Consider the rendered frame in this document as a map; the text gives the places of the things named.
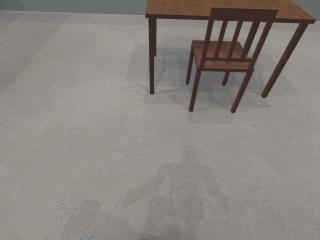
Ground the table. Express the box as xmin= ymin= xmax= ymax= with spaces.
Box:
xmin=145 ymin=0 xmax=316 ymax=98

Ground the chair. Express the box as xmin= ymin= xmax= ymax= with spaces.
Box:
xmin=185 ymin=6 xmax=279 ymax=113

